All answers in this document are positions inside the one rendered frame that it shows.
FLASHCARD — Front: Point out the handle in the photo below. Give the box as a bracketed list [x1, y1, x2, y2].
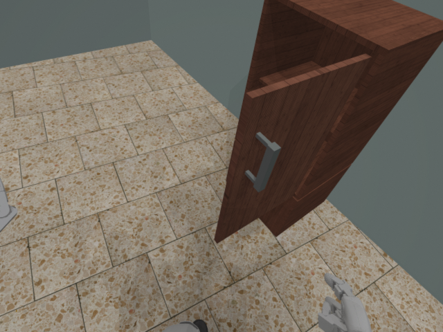
[245, 132, 281, 192]

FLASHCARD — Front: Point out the robot left hand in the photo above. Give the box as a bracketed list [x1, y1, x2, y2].
[0, 178, 18, 232]

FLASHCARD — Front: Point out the left robot shin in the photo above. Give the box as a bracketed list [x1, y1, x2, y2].
[179, 321, 199, 329]

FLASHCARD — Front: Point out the robot right hand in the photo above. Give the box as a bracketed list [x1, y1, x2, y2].
[318, 273, 372, 332]

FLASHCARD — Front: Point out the cupboard door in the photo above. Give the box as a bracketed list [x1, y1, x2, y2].
[214, 54, 371, 243]

